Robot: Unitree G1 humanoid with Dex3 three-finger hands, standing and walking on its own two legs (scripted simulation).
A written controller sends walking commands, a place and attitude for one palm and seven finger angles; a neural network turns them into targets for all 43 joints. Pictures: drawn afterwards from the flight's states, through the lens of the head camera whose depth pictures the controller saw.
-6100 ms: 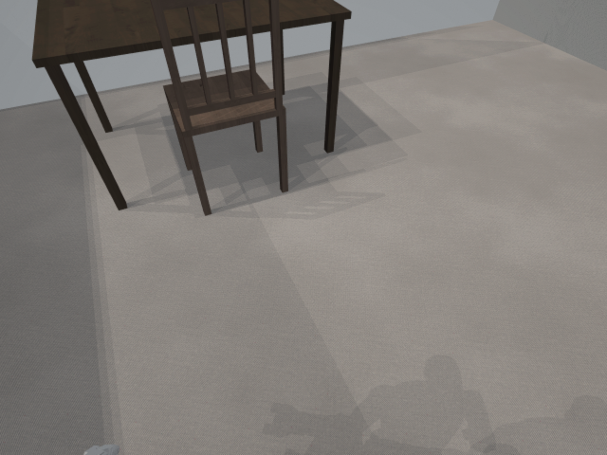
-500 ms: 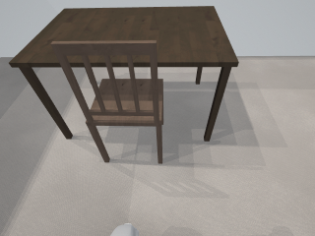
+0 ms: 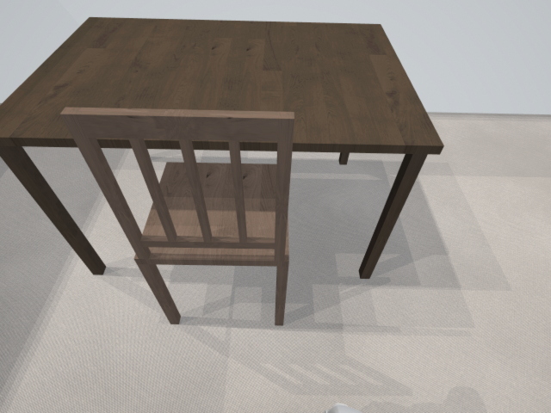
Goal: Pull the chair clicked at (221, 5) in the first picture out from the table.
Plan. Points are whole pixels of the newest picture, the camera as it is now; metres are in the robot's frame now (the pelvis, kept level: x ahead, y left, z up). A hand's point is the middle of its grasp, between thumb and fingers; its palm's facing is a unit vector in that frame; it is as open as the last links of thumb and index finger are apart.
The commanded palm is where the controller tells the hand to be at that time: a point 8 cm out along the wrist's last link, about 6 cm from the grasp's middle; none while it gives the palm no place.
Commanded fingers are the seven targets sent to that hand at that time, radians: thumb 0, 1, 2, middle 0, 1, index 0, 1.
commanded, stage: come to a stop and stand still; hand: left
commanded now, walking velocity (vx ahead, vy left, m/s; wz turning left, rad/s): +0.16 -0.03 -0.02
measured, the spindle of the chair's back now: (198, 196) +0.55 +0.21 -0.07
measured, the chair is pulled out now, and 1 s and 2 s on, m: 0.00 0.00 0.00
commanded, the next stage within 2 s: look again from close up in 1.40 s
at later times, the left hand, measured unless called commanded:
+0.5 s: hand out of the picture +0.13 +0.19 -0.17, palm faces +0.05 -0.97 -0.24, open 7.3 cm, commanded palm none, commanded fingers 0.00 0.90 0.90 -0.20 -0.30 -0.20 -0.30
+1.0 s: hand out of the picture +0.03 +0.21 -0.17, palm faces +0.01 -0.98 -0.21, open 7.4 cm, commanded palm none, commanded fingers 0.00 0.90 0.90 -0.20 -0.30 -0.20 -0.30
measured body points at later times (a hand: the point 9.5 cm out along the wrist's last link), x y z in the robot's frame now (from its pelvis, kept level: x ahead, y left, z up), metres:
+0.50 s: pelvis +0.06 +0.00 -0.01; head +0.11 +0.00 +0.44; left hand +0.13 +0.24 -0.15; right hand +0.12 -0.24 -0.16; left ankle +0.05 +0.12 -0.71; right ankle +0.12 -0.12 -0.74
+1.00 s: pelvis +0.04 +0.04 +0.00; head +0.05 +0.03 +0.45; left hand +0.03 +0.26 -0.16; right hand +0.07 -0.19 -0.16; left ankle +0.06 +0.12 -0.74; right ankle -0.01 -0.08 -0.74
